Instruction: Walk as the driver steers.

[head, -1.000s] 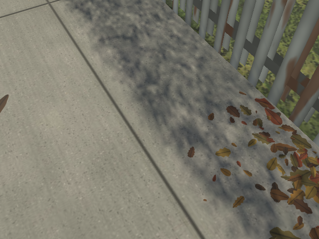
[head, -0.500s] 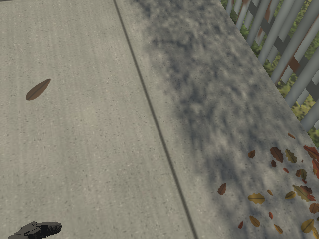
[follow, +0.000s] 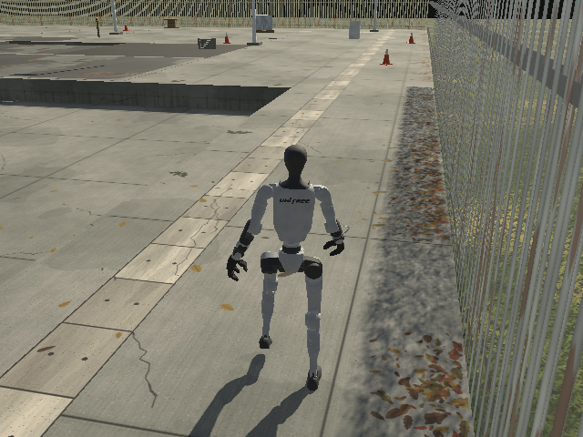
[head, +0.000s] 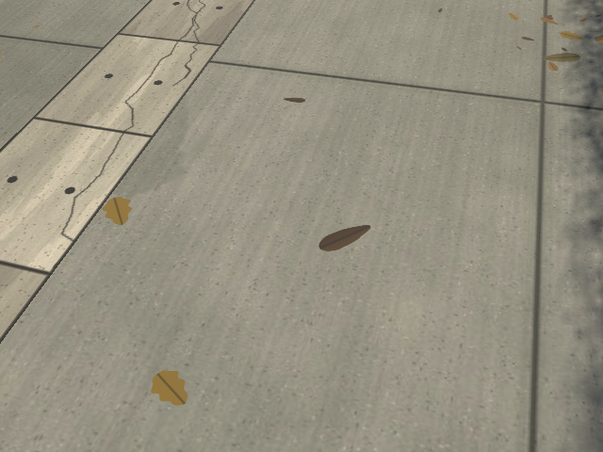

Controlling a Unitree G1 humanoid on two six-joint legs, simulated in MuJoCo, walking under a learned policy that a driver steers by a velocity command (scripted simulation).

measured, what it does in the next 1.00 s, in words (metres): walks ahead: left foot, then right foot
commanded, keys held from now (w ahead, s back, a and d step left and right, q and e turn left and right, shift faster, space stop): shift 1.00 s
